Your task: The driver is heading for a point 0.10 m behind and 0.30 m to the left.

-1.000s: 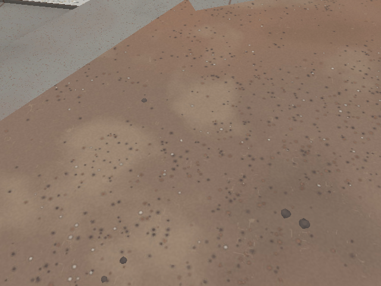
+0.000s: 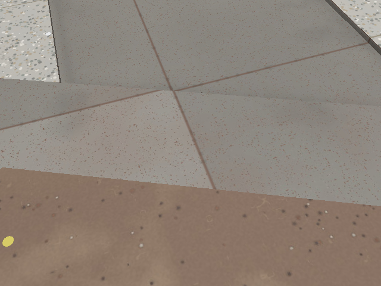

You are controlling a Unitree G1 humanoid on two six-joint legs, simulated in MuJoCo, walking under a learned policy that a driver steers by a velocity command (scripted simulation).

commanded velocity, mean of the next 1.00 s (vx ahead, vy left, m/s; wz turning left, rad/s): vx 0.16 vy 0.00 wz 0.53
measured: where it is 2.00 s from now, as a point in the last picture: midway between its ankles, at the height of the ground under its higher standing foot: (84, 285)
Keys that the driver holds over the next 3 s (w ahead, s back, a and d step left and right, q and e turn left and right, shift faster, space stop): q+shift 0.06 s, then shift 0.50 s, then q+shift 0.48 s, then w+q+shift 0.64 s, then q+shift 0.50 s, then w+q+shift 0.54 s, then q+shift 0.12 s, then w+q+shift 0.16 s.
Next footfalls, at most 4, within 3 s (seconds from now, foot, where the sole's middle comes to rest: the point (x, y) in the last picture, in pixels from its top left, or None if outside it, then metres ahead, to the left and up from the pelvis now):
0.22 right None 0.42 -0.13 -0.75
0.58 left None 0.31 0.08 -0.75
0.86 right None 0.38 -0.14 -0.75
1.46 left None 0.29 0.20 -0.75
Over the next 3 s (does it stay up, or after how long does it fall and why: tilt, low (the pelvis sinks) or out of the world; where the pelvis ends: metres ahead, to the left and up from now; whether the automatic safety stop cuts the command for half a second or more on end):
stays up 0.18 0.95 0.02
